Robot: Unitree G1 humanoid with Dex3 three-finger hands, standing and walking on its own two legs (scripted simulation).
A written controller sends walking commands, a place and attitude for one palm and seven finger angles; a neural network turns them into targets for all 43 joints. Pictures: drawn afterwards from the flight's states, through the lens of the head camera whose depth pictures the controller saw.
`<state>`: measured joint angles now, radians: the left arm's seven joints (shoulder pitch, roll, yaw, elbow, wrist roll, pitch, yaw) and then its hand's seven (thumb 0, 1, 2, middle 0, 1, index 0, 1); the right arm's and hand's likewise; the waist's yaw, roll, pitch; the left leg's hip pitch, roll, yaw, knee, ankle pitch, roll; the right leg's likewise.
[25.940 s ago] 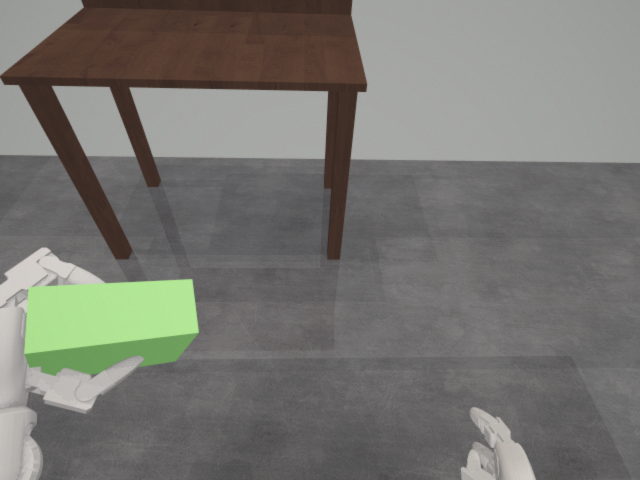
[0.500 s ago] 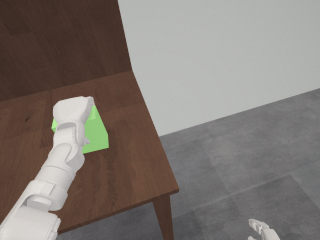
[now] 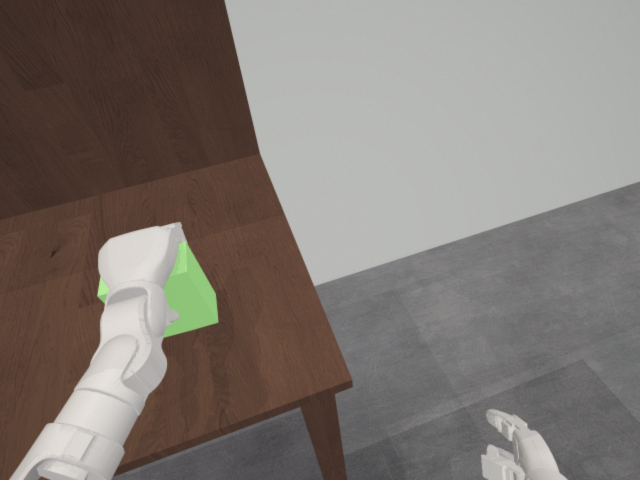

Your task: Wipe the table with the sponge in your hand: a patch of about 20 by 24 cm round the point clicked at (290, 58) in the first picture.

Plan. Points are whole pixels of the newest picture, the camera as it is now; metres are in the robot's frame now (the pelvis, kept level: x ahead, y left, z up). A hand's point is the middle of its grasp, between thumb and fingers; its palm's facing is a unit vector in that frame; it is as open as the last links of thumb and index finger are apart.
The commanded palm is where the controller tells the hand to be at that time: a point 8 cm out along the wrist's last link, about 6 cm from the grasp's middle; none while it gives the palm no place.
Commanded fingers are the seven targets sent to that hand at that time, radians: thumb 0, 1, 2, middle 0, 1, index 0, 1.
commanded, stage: wipe back along the middle lane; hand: left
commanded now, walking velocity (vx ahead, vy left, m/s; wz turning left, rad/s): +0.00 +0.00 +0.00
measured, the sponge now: (170, 303) +0.34 +0.25 +0.04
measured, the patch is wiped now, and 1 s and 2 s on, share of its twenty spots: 0.75 0.75 0.75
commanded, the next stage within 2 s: slide across to the third lane in 1.02 s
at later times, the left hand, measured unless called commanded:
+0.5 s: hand (157, 307) +0.30 +0.23 +0.09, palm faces +0.08 -0.07 -0.99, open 9.8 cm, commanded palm +0.25 +0.21 +0.13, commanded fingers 0.00 0.10 1.30 -1.20 -1.60 -1.20 -1.60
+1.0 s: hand (166, 334) +0.26 +0.20 +0.09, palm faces +0.11 -0.11 -0.99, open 9.8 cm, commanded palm +0.20 +0.19 +0.13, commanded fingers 0.00 0.10 1.30 -1.20 -1.60 -1.20 -1.60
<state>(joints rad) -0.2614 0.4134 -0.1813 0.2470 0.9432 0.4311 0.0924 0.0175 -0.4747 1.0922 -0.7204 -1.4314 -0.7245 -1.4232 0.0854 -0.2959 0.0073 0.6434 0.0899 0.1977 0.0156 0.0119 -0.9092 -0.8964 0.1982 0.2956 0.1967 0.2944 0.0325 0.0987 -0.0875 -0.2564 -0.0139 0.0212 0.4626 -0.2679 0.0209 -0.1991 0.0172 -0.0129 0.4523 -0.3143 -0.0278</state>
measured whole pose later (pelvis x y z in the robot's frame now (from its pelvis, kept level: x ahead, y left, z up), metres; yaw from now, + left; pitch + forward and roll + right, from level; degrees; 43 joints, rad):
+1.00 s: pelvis -0.01 +0.00 +0.00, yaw -1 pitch +0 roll +1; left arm 0.07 0.35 -0.25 -0.19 0.97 0.54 0.10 0.03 -0.47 1.09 -0.71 -1.44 -0.72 -1.42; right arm 0.01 -0.28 0.02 0.62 0.09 0.18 0.07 0.01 -0.91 -0.90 0.20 0.30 0.20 0.29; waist 0.08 0.12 -0.07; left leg -0.20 -0.01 0.04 0.47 -0.27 0.02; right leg -0.16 0.02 0.00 0.49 -0.33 -0.03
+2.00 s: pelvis -0.04 -0.02 +0.00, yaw +0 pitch -3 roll +1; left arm -0.22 0.23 -0.45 0.11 0.95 0.56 0.11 -0.02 -0.51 1.10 -0.74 -1.41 -0.77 -1.34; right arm -0.01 -0.25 0.03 0.71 0.08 0.18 0.07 0.01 -0.91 -0.90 0.20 0.30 0.20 0.29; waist 0.09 0.13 -0.07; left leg -0.19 -0.01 0.01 0.45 -0.21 0.00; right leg -0.16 0.02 -0.02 0.50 -0.30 -0.05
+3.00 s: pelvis -0.04 -0.05 +0.00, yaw +0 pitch +4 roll +2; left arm -0.64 0.29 -0.26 0.73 0.93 0.44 0.11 0.01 -0.55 1.13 -0.77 -1.40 -0.81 -1.31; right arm 0.11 -0.28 0.02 0.74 0.09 0.18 -0.04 0.01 -0.91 -0.90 0.20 0.30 0.20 0.29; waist 0.00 0.08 -0.10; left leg -0.33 0.03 0.00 0.48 -0.22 0.01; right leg -0.30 0.07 -0.03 0.53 -0.29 -0.10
